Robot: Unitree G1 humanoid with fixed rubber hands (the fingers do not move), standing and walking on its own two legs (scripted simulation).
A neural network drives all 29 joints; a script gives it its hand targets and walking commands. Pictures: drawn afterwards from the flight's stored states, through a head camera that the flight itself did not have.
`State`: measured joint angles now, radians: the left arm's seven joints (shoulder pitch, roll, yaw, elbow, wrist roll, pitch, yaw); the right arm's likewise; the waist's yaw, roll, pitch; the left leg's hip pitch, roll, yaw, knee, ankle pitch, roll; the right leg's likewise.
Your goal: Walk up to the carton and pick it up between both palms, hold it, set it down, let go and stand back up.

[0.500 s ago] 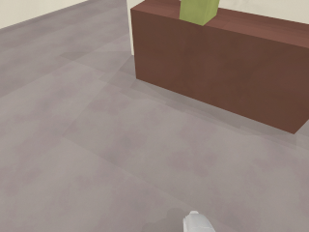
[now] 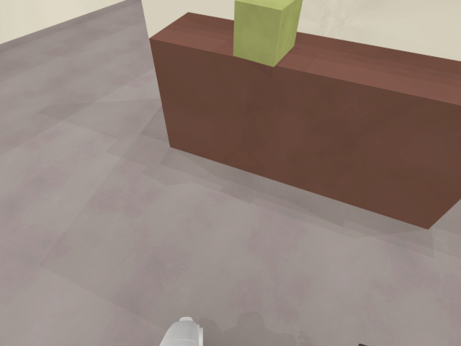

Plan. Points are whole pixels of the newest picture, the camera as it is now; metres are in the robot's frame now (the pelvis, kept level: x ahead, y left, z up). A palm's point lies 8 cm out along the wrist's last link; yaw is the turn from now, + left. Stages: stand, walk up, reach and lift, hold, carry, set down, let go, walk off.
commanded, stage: walk up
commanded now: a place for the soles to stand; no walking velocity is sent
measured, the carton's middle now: (267, 25) +1.28 -0.08 +0.02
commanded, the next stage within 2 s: none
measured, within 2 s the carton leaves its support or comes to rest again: neither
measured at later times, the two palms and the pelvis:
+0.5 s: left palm (135, 229) +0.38 +0.26 -0.12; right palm out of the picture +0.15 -0.17 -0.12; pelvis +0.26 +0.04 +0.00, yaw -6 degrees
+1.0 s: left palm (146, 210) +0.44 +0.25 -0.12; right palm (331, 188) +0.54 -0.24 -0.12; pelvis +0.49 +0.01 +0.01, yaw -4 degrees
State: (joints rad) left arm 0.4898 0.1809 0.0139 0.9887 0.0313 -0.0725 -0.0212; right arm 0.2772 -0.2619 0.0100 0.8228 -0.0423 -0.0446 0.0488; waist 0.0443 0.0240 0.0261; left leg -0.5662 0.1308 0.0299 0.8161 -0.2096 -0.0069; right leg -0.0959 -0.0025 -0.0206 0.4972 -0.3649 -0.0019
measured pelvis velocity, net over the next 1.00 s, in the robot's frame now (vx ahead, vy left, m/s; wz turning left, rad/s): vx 0.49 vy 0.01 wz -0.07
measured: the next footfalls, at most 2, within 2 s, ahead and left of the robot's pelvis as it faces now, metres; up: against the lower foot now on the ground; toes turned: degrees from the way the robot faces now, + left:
left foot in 0.08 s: +0.21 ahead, +0.15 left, +0.00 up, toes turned +6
right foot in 0.58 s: +0.48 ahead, -0.08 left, +0.00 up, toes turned -11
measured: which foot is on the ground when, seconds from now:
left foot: up 0.00-0.06, down 0.08-0.62, up 0.64-1.00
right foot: down 0.00-0.10, up 0.12-0.56, down 0.58-1.00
